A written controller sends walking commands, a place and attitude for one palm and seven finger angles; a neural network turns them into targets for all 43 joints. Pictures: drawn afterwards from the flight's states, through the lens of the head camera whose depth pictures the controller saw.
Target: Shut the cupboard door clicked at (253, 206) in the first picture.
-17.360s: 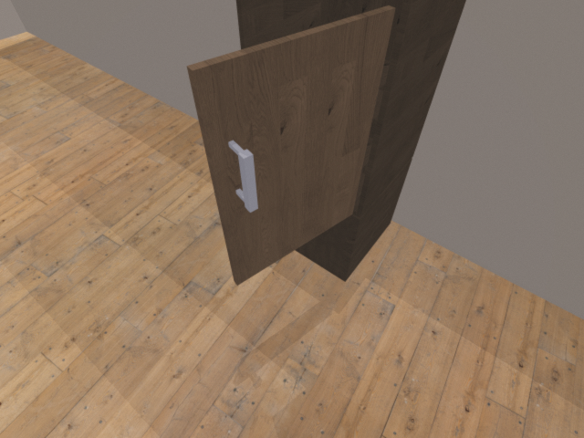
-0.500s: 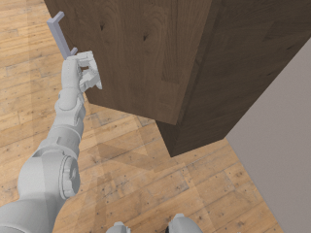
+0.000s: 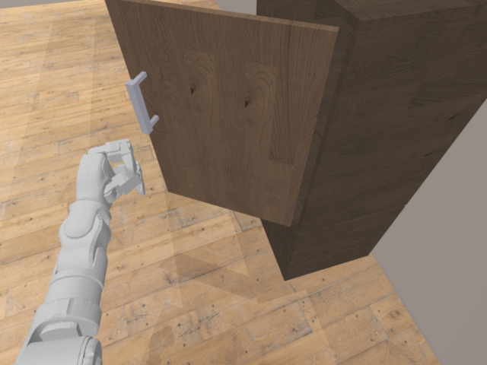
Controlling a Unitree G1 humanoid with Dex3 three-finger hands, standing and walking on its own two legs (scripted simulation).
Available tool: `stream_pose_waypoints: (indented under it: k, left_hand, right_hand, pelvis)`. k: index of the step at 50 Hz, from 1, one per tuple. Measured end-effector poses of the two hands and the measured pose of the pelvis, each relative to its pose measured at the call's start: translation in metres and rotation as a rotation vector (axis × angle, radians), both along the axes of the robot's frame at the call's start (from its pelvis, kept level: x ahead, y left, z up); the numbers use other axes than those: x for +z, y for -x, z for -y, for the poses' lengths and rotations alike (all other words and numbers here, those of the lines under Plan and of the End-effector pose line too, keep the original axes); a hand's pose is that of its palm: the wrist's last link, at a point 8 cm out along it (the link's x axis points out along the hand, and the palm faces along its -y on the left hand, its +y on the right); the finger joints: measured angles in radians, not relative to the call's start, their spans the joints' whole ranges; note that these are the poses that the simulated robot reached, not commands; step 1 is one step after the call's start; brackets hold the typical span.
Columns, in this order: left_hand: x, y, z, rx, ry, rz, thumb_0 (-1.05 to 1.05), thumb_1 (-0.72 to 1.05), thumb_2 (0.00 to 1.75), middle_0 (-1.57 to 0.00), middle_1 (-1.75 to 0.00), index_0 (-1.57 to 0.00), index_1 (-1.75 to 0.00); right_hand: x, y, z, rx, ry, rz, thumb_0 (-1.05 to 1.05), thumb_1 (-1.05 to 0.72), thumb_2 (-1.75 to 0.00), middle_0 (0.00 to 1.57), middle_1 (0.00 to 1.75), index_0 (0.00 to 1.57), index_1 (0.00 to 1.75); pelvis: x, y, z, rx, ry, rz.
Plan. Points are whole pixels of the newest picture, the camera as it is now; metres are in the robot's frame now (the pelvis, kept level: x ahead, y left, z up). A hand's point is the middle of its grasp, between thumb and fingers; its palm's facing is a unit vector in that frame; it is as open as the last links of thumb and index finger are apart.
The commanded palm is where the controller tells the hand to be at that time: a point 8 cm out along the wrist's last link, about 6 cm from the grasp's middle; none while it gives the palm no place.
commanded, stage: draw the hand back to the body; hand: left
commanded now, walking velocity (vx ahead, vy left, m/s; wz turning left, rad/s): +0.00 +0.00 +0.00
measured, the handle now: (144, 103) +0.65 +0.23 +0.06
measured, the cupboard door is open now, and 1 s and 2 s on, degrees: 54 54 54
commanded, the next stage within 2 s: step back with the hand held close in 1.12 s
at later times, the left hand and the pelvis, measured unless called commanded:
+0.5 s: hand (46, 234) +0.26 +0.24 +0.15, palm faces +0.37 -0.88 -0.31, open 4.3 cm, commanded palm +0.21 +0.28 +0.17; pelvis +0.02 +0.00 +0.03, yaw +2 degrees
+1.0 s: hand out of the picture +0.19 +0.27 +0.18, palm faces +0.49 -0.77 -0.40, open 7.3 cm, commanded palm +0.14 +0.30 +0.20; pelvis +0.01 +0.00 +0.03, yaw +2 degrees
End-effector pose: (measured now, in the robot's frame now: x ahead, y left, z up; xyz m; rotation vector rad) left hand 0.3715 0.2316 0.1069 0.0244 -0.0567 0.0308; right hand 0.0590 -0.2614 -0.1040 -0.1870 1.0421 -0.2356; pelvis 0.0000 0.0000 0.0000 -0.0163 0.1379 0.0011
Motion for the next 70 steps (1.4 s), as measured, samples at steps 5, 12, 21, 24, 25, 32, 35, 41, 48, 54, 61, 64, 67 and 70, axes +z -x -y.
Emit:
stream_pose_waypoints:
  k: [5, 12, 21, 24, 25, 32, 35, 41, 48, 54, 61, 64, 67, 70]
  left_hand:
    - [0.014, 0.031, -0.007, 0.026, -0.069, -0.002, 0.02, 0.90, 0.90, -1.25, -1.45, -1.25, -1.44]
    - [0.030, 0.080, -0.022, 0.173, -0.194, -0.016, 0.02, 0.89, 0.90, -1.11, -1.29, -1.11, -1.29]
    - [0.052, 0.131, -0.046, 0.309, -0.262, -0.002, 0.02, 0.89, 0.90, -0.88, -1.03, -0.88, -1.03]
    - [0.059, 0.146, -0.052, 0.339, -0.289, 0.007, 0.02, 0.89, 0.90, -0.80, -0.95, -0.80, -0.94]
    - [0.061, 0.150, -0.053, 0.349, -0.298, 0.007, 0.02, 0.89, 0.90, -0.77, -0.92, -0.77, -0.91]
    - [0.076, 0.183, -0.065, 0.416, -0.373, 0.010, 0.02, 0.89, 0.90, -0.58, -0.71, -0.58, -0.70]
    - [0.084, 0.197, -0.069, 0.439, -0.410, 0.017, 0.02, 0.89, 0.90, -0.50, -0.62, -0.50, -0.61]
    - [0.098, 0.223, -0.075, 0.484, -0.477, 0.039, 0.02, 0.89, 0.90, -0.34, -0.45, -0.34, -0.44]
    - [0.089, 0.225, -0.074, 0.507, -0.433, 0.034, 0.02, 0.89, 0.90, -0.25, -0.34, -0.24, -0.34]
    - [0.089, 0.221, -0.066, 0.467, -0.425, 0.052, 0.02, 0.89, 0.90, -0.22, -0.31, -0.22, -0.31]
    - [0.095, 0.222, -0.068, 0.459, -0.440, 0.075, 0.02, 0.89, 0.90, -0.21, -0.30, -0.21, -0.30]
    - [0.095, 0.223, -0.071, 0.465, -0.444, 0.070, 0.02, 0.89, 0.90, -0.21, -0.30, -0.21, -0.30]
    - [0.093, 0.223, -0.075, 0.466, -0.465, 0.069, 0.01, 0.89, 0.90, -0.21, -0.30, -0.21, -0.30]
    - [0.090, 0.221, -0.079, 0.445, -0.483, 0.063, 0.01, 0.89, 0.90, -0.21, -0.30, -0.21, -0.30]
  right_hand:
    - [0.018, -0.054, -0.008, 0.049, 0.000, 0.166, 0.01, -0.90, -0.90, 0.19, 0.30, 0.20, 0.30]
    - [0.048, -0.119, -0.034, 0.128, -0.019, 0.320, 0.01, -0.90, -0.90, 0.19, 0.30, 0.20, 0.30]
    - [0.061, -0.152, -0.063, 0.242, -0.061, 0.377, 0.01, -0.90, -0.90, 0.20, 0.30, 0.21, 0.30]
    - [0.058, -0.152, -0.066, 0.256, -0.072, 0.365, 0.01, -0.90, -0.90, 0.20, 0.30, 0.21, 0.30]
    - [0.056, -0.151, -0.067, 0.258, -0.075, 0.358, 0.01, -0.90, -0.90, 0.20, 0.30, 0.21, 0.30]
    - [0.045, -0.139, -0.061, 0.244, -0.079, 0.312, 0.01, -0.90, -0.90, 0.20, 0.30, 0.21, 0.30]
    - [0.042, -0.134, -0.055, 0.232, -0.073, 0.303, 0.01, -0.90, -0.90, 0.20, 0.30, 0.21, 0.30]
    - [0.041, -0.130, -0.046, 0.216, -0.056, 0.313, 0.01, -0.90, -0.90, 0.20, 0.30, 0.21, 0.30]
    - [0.044, -0.131, -0.041, 0.222, -0.037, 0.332, 0.01, -0.90, -0.90, 0.20, 0.30, 0.20, 0.30]
    - [0.051, -0.131, -0.042, 0.213, -0.035, 0.367, 0.01, -0.90, -0.90, 0.20, 0.30, 0.20, 0.30]
    - [0.052, -0.128, -0.044, 0.209, -0.043, 0.374, 0.01, -0.90, -0.90, 0.20, 0.30, 0.20, 0.30]
    - [0.051, -0.126, -0.045, 0.206, -0.047, 0.362, 0.01, -0.90, -0.90, 0.20, 0.30, 0.21, 0.30]
    - [0.049, -0.122, -0.042, 0.189, -0.042, 0.340, 0.01, -0.90, -0.90, 0.20, 0.30, 0.21, 0.30]
    - [0.046, -0.117, -0.039, 0.162, -0.021, 0.309, 0.01, -0.90, -0.90, 0.20, 0.30, 0.21, 0.30]
  pelvis:
    - [0.006, -0.001, -0.001, 0.001, -0.008, 0.054]
    - [0.019, -0.006, -0.002, 0.011, -0.014, 0.132]
    - [0.027, -0.014, -0.002, 0.026, -0.014, 0.190]
    - [0.028, -0.017, -0.002, 0.028, -0.015, 0.198]
    - [0.028, -0.017, -0.002, 0.029, -0.015, 0.200]
    - [0.028, -0.021, -0.001, 0.028, -0.015, 0.207]
    - [0.028, -0.021, 0.000, 0.026, -0.015, 0.208]
    - [0.027, -0.020, 0.002, 0.026, -0.014, 0.212]
    - [0.027, -0.014, 0.003, 0.030, -0.017, 0.219]
    - [0.027, -0.013, 0.005, 0.022, -0.016, 0.223]
    - [0.027, -0.011, 0.005, 0.018, -0.014, 0.228]
    - [0.027, -0.010, 0.004, 0.019, -0.011, 0.219]
    - [0.026, -0.008, 0.000, 0.024, 0.001, 0.180]
    - [0.025, -0.005, -0.006, 0.025, 0.004, 0.153]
